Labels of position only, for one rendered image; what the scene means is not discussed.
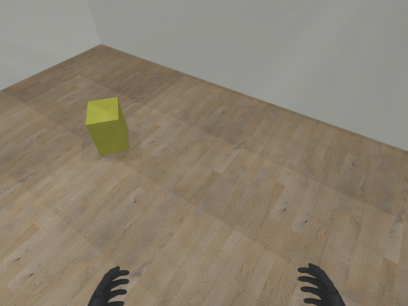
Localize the robot left hand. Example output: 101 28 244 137
88 266 129 306

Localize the carton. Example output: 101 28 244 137
85 97 129 155

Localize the robot right hand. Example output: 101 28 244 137
298 263 346 306

